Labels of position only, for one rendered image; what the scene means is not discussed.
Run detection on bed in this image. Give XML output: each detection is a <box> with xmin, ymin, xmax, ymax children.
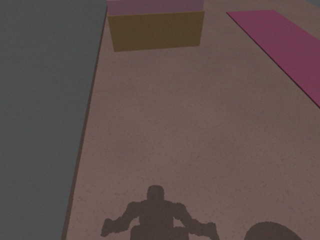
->
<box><xmin>106</xmin><ymin>0</ymin><xmax>205</xmax><ymax>52</ymax></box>

